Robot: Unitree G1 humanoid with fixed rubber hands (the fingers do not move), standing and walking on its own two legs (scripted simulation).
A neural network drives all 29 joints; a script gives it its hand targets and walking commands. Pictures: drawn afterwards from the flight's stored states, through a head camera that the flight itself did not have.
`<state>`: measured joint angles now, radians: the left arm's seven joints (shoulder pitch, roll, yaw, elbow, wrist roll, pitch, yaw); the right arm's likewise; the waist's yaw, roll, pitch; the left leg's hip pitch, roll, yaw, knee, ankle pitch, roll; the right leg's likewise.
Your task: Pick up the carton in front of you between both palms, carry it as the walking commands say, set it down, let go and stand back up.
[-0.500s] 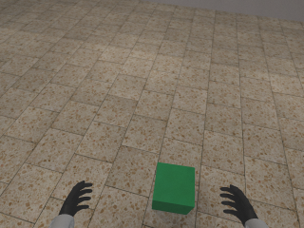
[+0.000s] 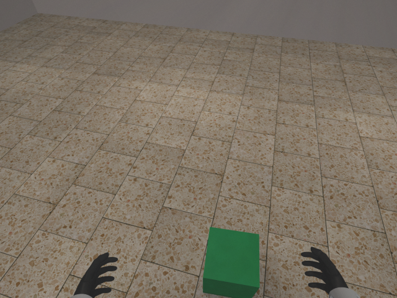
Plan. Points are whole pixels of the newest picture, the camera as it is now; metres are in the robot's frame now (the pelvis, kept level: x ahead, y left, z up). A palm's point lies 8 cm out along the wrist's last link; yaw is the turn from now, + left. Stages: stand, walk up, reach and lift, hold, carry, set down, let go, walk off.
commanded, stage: stand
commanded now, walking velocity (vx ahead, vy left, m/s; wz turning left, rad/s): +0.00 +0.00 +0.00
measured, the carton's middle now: (229, 264) +0.37 -0.12 -0.64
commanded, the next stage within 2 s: none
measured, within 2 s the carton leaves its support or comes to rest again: neither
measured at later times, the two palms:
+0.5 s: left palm out of the picture +0.12 +0.27 -0.08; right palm (355, 294) +0.15 -0.30 -0.09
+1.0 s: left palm out of the picture +0.09 +0.28 -0.08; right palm out of the picture +0.12 -0.32 -0.10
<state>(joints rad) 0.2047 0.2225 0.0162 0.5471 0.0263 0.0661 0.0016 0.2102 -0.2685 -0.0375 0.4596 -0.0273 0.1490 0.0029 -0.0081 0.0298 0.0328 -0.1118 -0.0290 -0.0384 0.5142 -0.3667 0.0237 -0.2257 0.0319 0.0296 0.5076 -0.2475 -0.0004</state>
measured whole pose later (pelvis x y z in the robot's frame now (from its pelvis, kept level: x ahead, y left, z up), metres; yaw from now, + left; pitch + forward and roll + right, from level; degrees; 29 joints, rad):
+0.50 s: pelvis +0.02 -0.02 +0.00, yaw +2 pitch +0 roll +0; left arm 0.16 0.32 0.05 0.82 0.03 0.00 0.02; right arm 0.21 -0.36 -0.02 0.72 -0.03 0.00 -0.03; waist 0.01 0.05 0.01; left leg -0.11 -0.01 -0.09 0.48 -0.36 -0.01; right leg -0.22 0.04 -0.02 0.50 -0.27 -0.04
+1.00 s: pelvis +0.00 -0.03 +0.01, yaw +3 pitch -2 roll +0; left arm 0.12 0.35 0.04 0.97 0.02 0.00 0.01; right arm 0.20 -0.38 0.01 0.86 -0.03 -0.01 -0.03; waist 0.01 0.04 0.02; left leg -0.06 -0.01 -0.09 0.40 -0.30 -0.01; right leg -0.17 0.04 -0.02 0.42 -0.21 -0.04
